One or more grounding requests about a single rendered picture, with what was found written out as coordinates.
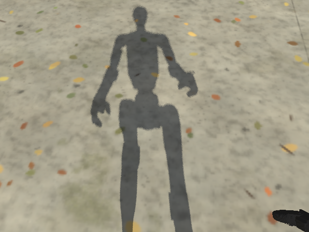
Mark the right robot hand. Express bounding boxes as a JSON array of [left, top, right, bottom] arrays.
[[272, 209, 309, 232]]

